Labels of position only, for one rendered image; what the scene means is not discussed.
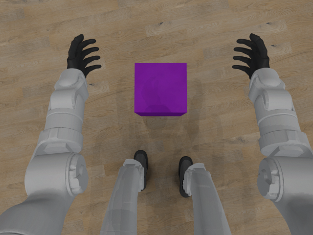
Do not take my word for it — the right robot hand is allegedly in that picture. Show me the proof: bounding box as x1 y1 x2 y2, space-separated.
232 33 270 79

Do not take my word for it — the left robot hand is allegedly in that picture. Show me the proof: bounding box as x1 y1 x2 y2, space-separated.
67 34 101 78

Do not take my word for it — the robot left upper arm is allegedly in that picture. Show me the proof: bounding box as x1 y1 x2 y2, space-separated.
0 152 89 235

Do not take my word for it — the carton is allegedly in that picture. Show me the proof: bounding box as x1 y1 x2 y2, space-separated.
134 63 187 116

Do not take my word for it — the robot left foot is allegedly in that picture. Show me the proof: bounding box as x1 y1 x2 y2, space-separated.
134 150 148 191

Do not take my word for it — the robot right upper arm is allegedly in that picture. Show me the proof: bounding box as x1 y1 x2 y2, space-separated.
257 156 313 235

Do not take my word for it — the left robot shin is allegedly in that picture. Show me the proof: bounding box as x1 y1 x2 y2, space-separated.
119 159 142 171

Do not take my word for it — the right robot forearm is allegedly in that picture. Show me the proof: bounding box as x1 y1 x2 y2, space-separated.
248 68 313 159

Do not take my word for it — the left robot forearm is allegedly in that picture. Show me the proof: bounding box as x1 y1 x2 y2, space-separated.
24 68 89 193

